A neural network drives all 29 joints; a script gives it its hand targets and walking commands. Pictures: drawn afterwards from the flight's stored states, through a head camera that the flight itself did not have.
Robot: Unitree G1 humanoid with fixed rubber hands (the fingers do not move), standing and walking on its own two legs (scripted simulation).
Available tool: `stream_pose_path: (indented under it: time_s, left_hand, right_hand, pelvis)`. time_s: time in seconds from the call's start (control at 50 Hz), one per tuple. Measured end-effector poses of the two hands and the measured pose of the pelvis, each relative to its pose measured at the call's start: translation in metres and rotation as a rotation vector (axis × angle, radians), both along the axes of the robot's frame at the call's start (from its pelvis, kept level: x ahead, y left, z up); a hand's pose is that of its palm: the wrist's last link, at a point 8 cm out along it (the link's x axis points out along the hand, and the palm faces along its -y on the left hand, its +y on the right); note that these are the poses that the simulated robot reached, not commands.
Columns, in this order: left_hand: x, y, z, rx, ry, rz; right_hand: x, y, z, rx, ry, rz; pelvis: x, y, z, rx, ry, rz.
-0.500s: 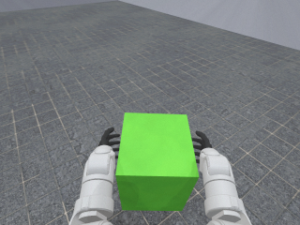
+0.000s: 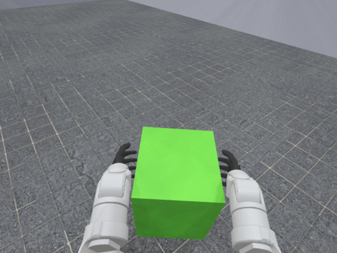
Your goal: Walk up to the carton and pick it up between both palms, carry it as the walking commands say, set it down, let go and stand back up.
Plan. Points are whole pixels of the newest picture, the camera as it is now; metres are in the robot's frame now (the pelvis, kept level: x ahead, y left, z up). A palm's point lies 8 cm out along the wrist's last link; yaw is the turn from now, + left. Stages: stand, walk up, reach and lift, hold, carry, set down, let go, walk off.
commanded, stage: reach and lift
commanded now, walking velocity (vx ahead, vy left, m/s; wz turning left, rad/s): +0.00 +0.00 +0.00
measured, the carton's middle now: (174, 184) +0.33 -0.01 -0.03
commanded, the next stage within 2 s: hold in 0.66 s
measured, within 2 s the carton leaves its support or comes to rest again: neither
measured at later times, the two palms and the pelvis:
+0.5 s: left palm (117, 175) +0.29 +0.13 +0.07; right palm (234, 178) +0.28 -0.15 +0.06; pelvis -0.01 -0.01 +0.00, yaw +0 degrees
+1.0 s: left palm (115, 176) +0.29 +0.14 +0.07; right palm (233, 183) +0.27 -0.15 +0.06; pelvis -0.01 +0.01 +0.00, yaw -1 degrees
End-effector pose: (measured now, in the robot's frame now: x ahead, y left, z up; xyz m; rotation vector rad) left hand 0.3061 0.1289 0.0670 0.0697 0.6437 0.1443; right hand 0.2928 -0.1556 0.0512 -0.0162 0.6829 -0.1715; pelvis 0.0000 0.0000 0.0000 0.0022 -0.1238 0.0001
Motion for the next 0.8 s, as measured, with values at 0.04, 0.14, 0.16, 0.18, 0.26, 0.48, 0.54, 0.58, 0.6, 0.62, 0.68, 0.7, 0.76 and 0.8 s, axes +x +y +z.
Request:
stream_pose_path:
  time_s: [0.04,0.14,0.16,0.18,0.26,0.48,0.54,0.58,0.6,0.62,0.68,0.7,0.76,0.8]
  left_hand:
    - [-0.001,0.001,0.001,-0.006,-0.003,0.004]
    - [-0.005,0.002,0.001,-0.002,0.001,0.012]
    - [-0.005,0.002,0.001,-0.003,0.003,0.013]
    - [-0.006,0.002,0.000,-0.001,0.004,0.014]
    - [-0.008,0.001,0.000,0.004,0.007,0.017]
    - [-0.015,0.002,0.005,0.000,-0.022,0.011]
    - [-0.018,0.005,0.002,-0.011,-0.009,0.016]
    - [-0.020,0.006,-0.002,-0.012,0.002,0.015]
    - [-0.022,0.007,-0.003,-0.012,0.005,0.014]
    - [-0.023,0.008,-0.005,-0.014,0.006,0.012]
    - [-0.025,0.010,-0.007,-0.018,0.009,0.010]
    - [-0.025,0.010,-0.006,-0.017,0.008,0.010]
    - [-0.024,0.011,-0.004,-0.014,0.002,0.009]
    - [-0.023,0.011,-0.002,-0.010,-0.004,0.006]
  right_hand:
    - [-0.001,0.001,0.001,0.004,-0.003,-0.001]
    - [-0.002,0.001,0.001,0.007,-0.001,0.006]
    - [-0.002,0.001,0.001,0.007,0.001,0.008]
    - [-0.002,0.001,0.001,0.009,0.002,0.008]
    - [-0.005,0.001,-0.002,0.016,0.005,0.005]
    - [-0.008,0.001,0.007,-0.009,-0.023,0.023]
    - [-0.010,0.003,0.006,-0.012,-0.010,0.029]
    - [-0.012,0.005,0.003,-0.014,0.001,0.031]
    - [-0.013,0.006,0.003,-0.017,0.003,0.032]
    - [-0.014,0.006,0.002,-0.017,0.005,0.032]
    - [-0.016,0.008,0.001,-0.019,0.008,0.030]
    - [-0.016,0.008,0.001,-0.017,0.007,0.027]
    - [-0.017,0.009,0.001,-0.008,0.000,0.017]
    - [-0.018,0.010,0.001,-0.004,-0.004,0.012]
  pelvis:
    - [-0.001,0.000,0.000,0.000,-0.003,0.000]
    - [-0.004,0.000,-0.001,0.001,-0.012,0.001]
    - [-0.005,-0.001,-0.001,0.001,-0.013,0.001]
    - [-0.006,-0.001,-0.001,0.001,-0.012,0.001]
    - [-0.007,-0.003,-0.001,0.001,-0.013,-0.001]
    - [-0.007,-0.007,-0.001,0.001,-0.019,-0.001]
    - [-0.008,-0.007,-0.001,0.000,-0.024,0.001]
    - [-0.009,-0.006,-0.001,-0.001,-0.026,0.002]
    - [-0.010,-0.005,-0.001,-0.002,-0.026,0.001]
    - [-0.010,-0.005,-0.001,-0.003,-0.026,0.000]
    - [-0.012,-0.003,-0.002,-0.004,-0.026,-0.002]
    - [-0.013,-0.002,-0.002,-0.005,-0.025,-0.003]
    - [-0.015,0.002,-0.002,-0.006,-0.024,-0.004]
    - [-0.015,0.004,-0.003,-0.006,-0.024,-0.007]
